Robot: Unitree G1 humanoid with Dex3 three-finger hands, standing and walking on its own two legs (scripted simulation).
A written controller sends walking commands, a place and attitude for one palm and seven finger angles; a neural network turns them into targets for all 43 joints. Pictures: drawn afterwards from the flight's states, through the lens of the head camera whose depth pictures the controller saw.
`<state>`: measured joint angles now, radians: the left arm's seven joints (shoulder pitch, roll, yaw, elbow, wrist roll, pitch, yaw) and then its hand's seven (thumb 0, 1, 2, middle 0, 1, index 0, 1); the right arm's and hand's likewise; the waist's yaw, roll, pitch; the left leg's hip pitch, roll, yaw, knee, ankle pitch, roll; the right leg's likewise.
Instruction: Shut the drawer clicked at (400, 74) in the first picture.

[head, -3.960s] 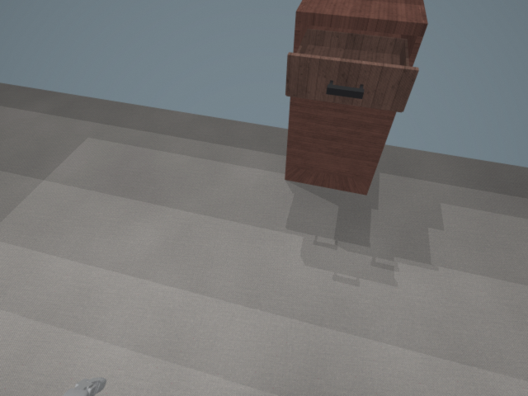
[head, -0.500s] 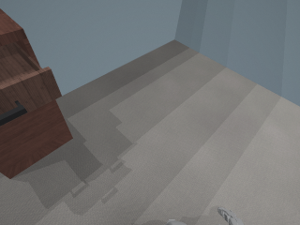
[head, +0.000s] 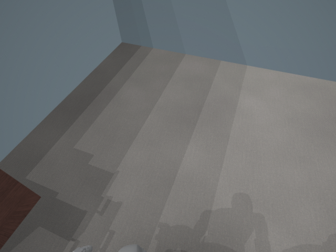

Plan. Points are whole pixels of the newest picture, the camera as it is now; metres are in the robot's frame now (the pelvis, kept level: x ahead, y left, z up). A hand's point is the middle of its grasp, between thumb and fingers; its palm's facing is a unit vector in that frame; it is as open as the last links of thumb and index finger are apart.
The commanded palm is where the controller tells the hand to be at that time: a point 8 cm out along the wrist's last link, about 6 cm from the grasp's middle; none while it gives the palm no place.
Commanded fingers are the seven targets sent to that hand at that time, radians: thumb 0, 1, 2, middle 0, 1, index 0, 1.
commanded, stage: walk to a spot facing it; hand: left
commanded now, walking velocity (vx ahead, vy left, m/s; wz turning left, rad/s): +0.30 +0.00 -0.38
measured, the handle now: out of the picture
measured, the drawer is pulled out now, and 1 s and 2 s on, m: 0.24 0.24 0.24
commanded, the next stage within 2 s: turn to face it in 0.62 s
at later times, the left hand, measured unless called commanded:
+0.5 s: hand (94, 228) +0.21 +0.24 -0.17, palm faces -0.19 -0.97 -0.15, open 7.4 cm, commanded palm none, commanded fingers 0.00 0.90 0.90 -0.20 -0.30 -0.20 -0.30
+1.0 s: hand (151, 169) +0.39 +0.08 -0.14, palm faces -0.41 -0.89 -0.19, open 7.4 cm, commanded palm none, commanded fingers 0.00 0.90 0.90 -0.20 -0.30 -0.20 -0.30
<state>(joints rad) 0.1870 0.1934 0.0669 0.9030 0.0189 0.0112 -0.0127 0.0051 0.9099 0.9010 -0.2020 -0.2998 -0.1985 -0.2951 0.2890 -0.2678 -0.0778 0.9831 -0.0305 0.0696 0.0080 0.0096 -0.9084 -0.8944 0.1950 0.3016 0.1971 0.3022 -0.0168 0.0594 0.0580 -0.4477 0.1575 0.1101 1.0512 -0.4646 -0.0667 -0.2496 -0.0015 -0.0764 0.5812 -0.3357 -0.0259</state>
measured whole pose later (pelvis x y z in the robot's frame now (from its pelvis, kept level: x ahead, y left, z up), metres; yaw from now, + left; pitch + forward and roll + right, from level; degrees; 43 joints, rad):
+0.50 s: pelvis +0.14 +0.05 +0.01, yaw -16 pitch -1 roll -2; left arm 0.27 0.23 0.10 1.01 0.03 0.04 -0.03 0.01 0.91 0.90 -0.20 -0.30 -0.20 -0.29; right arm 0.23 -0.14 -0.02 0.93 -0.02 -0.06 -0.02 0.00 -0.92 -0.89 0.20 0.30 0.20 0.30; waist 0.02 -0.05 0.07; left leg -0.23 0.09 0.22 0.51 -0.26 0.05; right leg -0.49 -0.03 -0.02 1.21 -0.34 0.02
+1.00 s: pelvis +0.20 -0.01 +0.00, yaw -21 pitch -2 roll +1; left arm 0.07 0.12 0.02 0.97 0.02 -0.02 0.02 0.00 0.91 0.90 -0.20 -0.30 -0.20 -0.30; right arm 0.35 -0.14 -0.04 1.10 -0.01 0.05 -0.01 0.01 -0.91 -0.89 0.19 0.30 0.20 0.30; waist -0.07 0.03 0.06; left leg -0.35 0.09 0.09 1.00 -0.54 -0.05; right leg -0.26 -0.05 -0.18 0.57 -0.28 -0.05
